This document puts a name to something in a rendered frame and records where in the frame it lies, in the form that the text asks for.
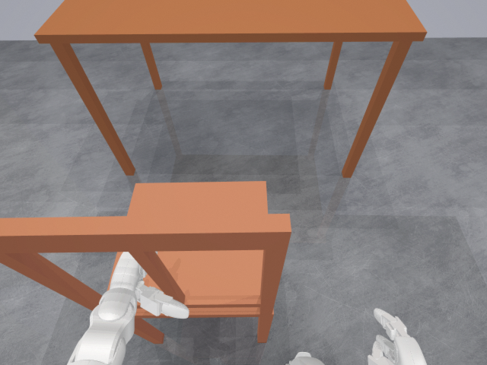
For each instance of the right robot shin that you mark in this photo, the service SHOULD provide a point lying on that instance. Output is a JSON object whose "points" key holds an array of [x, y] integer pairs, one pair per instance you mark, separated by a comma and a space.
{"points": [[303, 354]]}

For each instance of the robot left hand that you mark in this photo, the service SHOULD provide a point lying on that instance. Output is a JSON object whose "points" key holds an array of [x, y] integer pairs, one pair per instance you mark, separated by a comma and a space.
{"points": [[128, 274]]}

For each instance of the robot right hand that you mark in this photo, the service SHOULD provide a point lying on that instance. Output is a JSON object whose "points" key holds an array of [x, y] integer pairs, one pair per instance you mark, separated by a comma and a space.
{"points": [[404, 350]]}

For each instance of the table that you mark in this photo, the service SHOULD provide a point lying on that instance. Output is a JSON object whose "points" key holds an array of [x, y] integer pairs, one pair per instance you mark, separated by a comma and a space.
{"points": [[232, 21]]}

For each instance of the chair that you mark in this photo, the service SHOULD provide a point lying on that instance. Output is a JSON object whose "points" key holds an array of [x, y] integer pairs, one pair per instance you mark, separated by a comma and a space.
{"points": [[219, 251]]}

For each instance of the robot left forearm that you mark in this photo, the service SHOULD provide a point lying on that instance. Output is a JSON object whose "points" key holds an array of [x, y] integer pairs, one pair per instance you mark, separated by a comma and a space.
{"points": [[112, 325]]}

